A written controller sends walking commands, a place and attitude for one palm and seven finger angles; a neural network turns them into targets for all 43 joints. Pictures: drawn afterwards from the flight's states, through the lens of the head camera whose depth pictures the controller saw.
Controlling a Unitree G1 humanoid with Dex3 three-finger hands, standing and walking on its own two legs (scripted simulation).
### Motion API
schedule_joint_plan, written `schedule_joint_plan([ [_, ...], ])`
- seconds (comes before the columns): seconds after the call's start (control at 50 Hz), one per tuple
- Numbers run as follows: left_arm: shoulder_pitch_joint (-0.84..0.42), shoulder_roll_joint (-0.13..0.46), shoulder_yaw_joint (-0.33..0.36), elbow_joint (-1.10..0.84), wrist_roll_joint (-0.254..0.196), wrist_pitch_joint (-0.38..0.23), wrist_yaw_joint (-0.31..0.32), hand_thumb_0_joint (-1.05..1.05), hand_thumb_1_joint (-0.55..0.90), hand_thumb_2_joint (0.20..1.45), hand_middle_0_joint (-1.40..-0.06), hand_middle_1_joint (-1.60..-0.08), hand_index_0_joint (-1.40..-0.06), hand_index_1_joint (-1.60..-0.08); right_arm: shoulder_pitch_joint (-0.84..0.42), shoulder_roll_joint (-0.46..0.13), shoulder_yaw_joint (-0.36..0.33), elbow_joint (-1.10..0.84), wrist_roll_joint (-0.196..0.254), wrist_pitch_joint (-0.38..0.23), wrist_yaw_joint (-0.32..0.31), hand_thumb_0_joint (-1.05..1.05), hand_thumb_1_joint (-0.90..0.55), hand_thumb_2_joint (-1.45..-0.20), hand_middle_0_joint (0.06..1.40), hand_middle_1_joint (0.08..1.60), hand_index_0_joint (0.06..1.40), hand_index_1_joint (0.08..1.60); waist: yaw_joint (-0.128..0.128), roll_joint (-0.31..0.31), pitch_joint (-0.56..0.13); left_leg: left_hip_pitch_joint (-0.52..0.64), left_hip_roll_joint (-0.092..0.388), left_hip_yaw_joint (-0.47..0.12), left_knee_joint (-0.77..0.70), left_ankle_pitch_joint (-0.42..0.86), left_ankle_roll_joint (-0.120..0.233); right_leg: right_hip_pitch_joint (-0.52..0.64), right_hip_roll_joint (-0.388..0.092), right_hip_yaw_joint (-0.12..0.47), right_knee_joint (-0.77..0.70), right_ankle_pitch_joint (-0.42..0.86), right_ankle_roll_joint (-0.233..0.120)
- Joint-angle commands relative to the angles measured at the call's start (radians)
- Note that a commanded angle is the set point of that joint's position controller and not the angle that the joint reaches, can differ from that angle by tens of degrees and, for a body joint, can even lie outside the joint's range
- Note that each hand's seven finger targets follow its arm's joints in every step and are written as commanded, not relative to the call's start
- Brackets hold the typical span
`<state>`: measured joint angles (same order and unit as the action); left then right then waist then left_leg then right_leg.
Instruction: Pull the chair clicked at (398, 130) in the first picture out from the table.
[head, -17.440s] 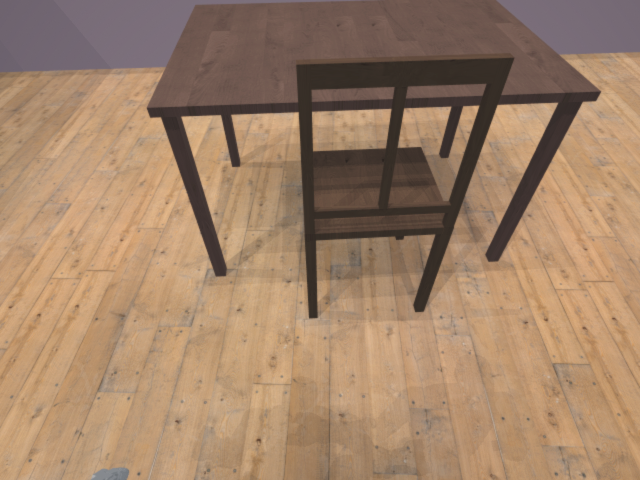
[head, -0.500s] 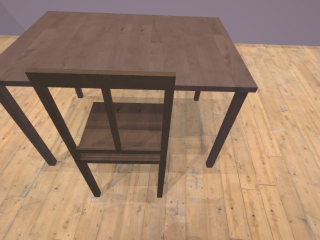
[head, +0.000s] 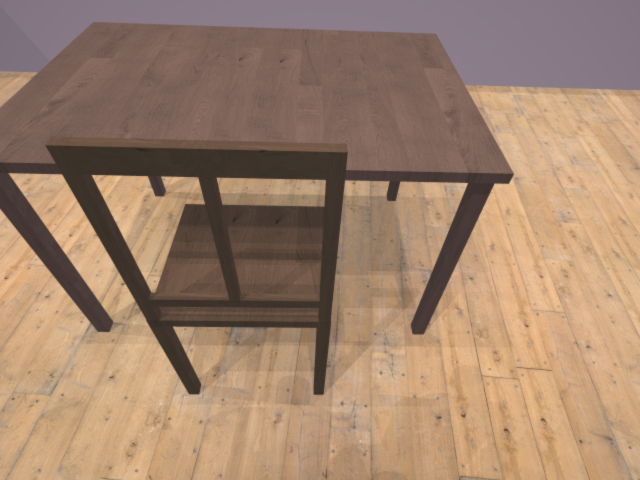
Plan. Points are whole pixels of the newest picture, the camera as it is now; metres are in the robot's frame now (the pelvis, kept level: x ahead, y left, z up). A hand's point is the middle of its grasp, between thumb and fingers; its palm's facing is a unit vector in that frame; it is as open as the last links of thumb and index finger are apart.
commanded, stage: look again from close up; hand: left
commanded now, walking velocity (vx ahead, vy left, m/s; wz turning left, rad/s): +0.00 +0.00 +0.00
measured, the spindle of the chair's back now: (223, 245) +0.51 +0.21 -0.07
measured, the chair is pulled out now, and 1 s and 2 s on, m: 0.00 0.00 0.00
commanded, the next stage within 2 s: shuffle to correct the standing spot in 0.64 s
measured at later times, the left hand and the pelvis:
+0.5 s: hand out of the picture -0.02 +0.14 -0.18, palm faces +0.04 -0.99 -0.14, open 7.4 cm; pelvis +0.00 +0.00 +0.00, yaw +0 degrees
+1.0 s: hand out of the picture -0.02 +0.15 -0.18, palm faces +0.08 -0.99 -0.15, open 7.4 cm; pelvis +0.03 -0.01 -0.01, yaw +1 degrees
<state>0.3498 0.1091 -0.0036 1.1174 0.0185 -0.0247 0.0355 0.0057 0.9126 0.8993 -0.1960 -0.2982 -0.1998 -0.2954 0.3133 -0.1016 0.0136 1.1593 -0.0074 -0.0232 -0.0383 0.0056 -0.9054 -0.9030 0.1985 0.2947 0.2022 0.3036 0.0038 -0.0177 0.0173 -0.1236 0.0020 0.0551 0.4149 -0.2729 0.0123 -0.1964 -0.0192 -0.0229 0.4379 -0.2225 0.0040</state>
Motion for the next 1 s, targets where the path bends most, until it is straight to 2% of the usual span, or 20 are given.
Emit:
schedule_joint_plan([
  [0.0, 0.096, 0.074, 0.011, -0.017, -0.004, -0.007, 0.003, 0.0, 0.9, 0.9, -0.2, -0.3, -0.2, -0.3, 0.075, -0.088, -0.014, -0.02, 0.0, -0.013, -0.002, 0.0, -0.9, -0.9, 0.2, 0.3, 0.2, 0.3, 0.005, 0.013, 0.083, -0.079, 0.092, -0.089, -0.098, 0.104, 0.014, -0.018, -0.072, 0.078, -0.071, 0.119, -0.035],
  [0.16, 0.097, 0.076, 0.012, -0.016, -0.004, -0.009, 0.003, 0.0, 0.9, 0.9, -0.2, -0.3, -0.2, -0.3, 0.072, -0.086, -0.015, -0.021, 0.001, -0.013, -0.002, 0.0, -0.9, -0.9, 0.2, 0.3, 0.2, 0.3, 0.005, 0.01, 0.078, -0.078, 0.09, -0.088, -0.093, 0.108, 0.014, -0.012, -0.073, 0.083, -0.077, 0.128, -0.038],
  [0.22, 0.098, 0.077, 0.012, -0.014, -0.004, -0.01, 0.003, 0.0, 0.9, 0.9, -0.2, -0.3, -0.2, -0.3, 0.077, -0.089, -0.014, -0.021, 0.001, -0.016, -0.003, 0.0, -0.9, -0.9, 0.2, 0.3, 0.2, 0.3, 0.003, 0.009, 0.053, -0.062, 0.092, -0.085, -0.088, 0.137, 0.014, 0.002, -0.074, 0.083, -0.069, 0.159, -0.038],
  [0.46, 0.094, 0.08, 0.012, -0.015, -0.004, -0.008, 0.003, 0.0, 0.9, 0.9, -0.2, -0.3, -0.2, -0.3, 0.067, -0.089, -0.015, -0.021, 0.0, -0.011, -0.003, 0.0, -0.9, -0.9, 0.2, 0.3, 0.2, 0.3, 0.006, 0.017, 0.094, -0.083, 0.091, -0.087, -0.099, 0.096, 0.011, -0.02, -0.069, 0.085, -0.082, 0.112, -0.037],
  [0.6, 0.096, 0.081, 0.013, -0.015, -0.005, -0.011, 0.003, 0.0, 0.9, 0.9, -0.2, -0.3, -0.2, -0.3, 0.07, -0.09, -0.016, -0.022, 0.0, -0.014, -0.004, 0.0, -0.9, -0.9, 0.2, 0.3, 0.2, 0.3, 0.004, 0.008, 0.05, -0.054, 0.094, -0.085, -0.087, 0.14, 0.011, -0.001, -0.072, 0.084, -0.073, 0.158, -0.039],
  [0.66, 0.091, 0.084, 0.013, -0.016, -0.004, -0.009, 0.003, 0.0, 0.9, 0.9, -0.2, -0.3, -0.2, -0.3, 0.068, -0.092, -0.015, -0.022, 0.001, -0.013, -0.004, 0.0, -0.9, -0.9, 0.2, 0.3, 0.2, 0.3, 0.006, 0.019, 0.079, -0.076, 0.093, -0.084, -0.094, 0.117, 0.009, -0.007, -0.071, 0.081, -0.078, 0.133, -0.037],
  [0.72, 0.091, 0.084, 0.013, -0.014, -0.004, -0.009, 0.003, 0.0, 0.9, 0.9, -0.2, -0.3, -0.2, -0.3, 0.069, -0.091, -0.016, -0.02, 0.0, -0.012, -0.003, 0.0, -0.9, -0.9, 0.2, 0.3, 0.2, 0.3, 0.005, 0.012, 0.076, -0.069, 0.094, -0.084, -0.094, 0.122, 0.009, -0.011, -0.071, 0.081, -0.077, 0.133, -0.038],
  [0.78, 0.099, 0.091, 0.024, -0.017, 0.001, -0.002, -0.003, 0.0, 0.9, 0.9, -0.2, -0.3, -0.2, -0.3, 0.083, -0.098, -0.021, -0.016, -0.006, -0.001, 0.002, 0.0, -0.9, -0.9, 0.2, 0.3, 0.2, 0.3, 0.006, 0.005, 0.078, -0.091, 0.081, -0.083, -0.078, -0.065, 0.021, -0.032, -0.068, 0.073, -0.059, -0.081, -0.045],
  [0.84, 0.093, 0.095, 0.036, -0.036, 0.008, 0.007, -0.013, 0.0, 0.9, 0.9, -0.2, -0.3, -0.2, -0.3, 0.089, -0.105, -0.029, -0.025, -0.01, 0.008, 0.007, 0.0, -0.9, -0.9, 0.2, 0.3, 0.2, 0.3, 0.009, 0.019, 0.143, -0.158, 0.083, -0.11, -0.093, -0.242, 0.043, -0.091, -0.056, 0.068, -0.046, -0.261, -0.051],
  [0.86, 0.096, 0.089, 0.038, -0.041, 0.009, 0.007, -0.015, 0.0, 0.9, 0.9, -0.2, -0.3, -0.2, -0.3, 0.094, -0.106, -0.032, -0.03, -0.012, 0.008, 0.007, 0.0, -0.9, -0.9, 0.2, 0.3, 0.2, 0.3, 0.009, 0.027, 0.154, -0.173, 0.085, -0.124, -0.091, -0.263, 0.05, -0.103, -0.054, 0.07, -0.036, -0.27, -0.054],
  [0.92, 0.117, 0.077, 0.042, -0.042, 0.009, -0.002, -0.02, 0.0, 0.9, 0.9, -0.2, -0.3, -0.2, -0.3, 0.112, -0.1, -0.033, -0.035, -0.01, -0.004, 0.006, 0.0, -0.9, -0.9, 0.2, 0.3, 0.2, 0.3, 0.01, 0.03, 0.15, -0.171, 0.097, -0.138, -0.07, -0.214, 0.064, -0.095, -0.054, 0.067, 0.002, -0.206, -0.069],
  [0.94, 0.125, 0.078, 0.043, -0.039, 0.009, -0.004, -0.021, 0.0, 0.9, 0.9, -0.2, -0.3, -0.2, -0.3, 0.111, -0.099, -0.035, -0.037, -0.008, -0.006, 0.006, 0.0, -0.9, -0.9, 0.2, 0.3, 0.2, 0.3, 0.013, 0.026, 0.158, -0.173, 0.097, -0.132, -0.056, -0.2, 0.066, -0.094, -0.053, 0.066, 0.002, -0.194, -0.072],
  [0.98, 0.148, 0.084, 0.048, -0.031, 0.007, -0.012, -0.02, 0.0, 0.9, 0.9, -0.2, -0.3, -0.2, -0.3, 0.113, -0.092, -0.034, -0.043, -0.008, -0.015, 0.004, 0.0, -0.9, -0.9, 0.2, 0.3, 0.2, 0.3, 0.015, 0.001, 0.132, -0.177, 0.076, -0.095, 0.029, -0.078, 0.059, -0.045, -0.072, 0.089, 0.01, -0.109, -0.089],
])
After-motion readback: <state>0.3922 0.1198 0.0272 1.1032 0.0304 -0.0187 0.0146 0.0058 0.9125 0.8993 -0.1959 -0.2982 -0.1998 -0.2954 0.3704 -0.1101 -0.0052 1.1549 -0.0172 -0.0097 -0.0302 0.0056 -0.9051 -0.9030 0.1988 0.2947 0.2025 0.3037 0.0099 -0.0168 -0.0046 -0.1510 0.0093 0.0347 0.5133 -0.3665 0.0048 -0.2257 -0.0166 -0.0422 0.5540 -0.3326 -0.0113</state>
